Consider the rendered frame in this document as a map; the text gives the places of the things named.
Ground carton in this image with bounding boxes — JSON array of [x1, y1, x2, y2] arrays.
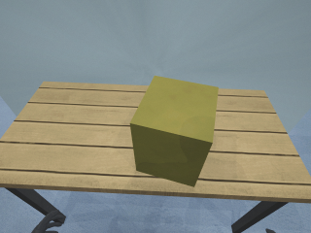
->
[[129, 76, 219, 187]]

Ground table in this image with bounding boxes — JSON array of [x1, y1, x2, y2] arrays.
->
[[0, 82, 311, 233]]

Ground left robot hand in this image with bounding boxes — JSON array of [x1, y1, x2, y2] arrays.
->
[[31, 210, 64, 233]]

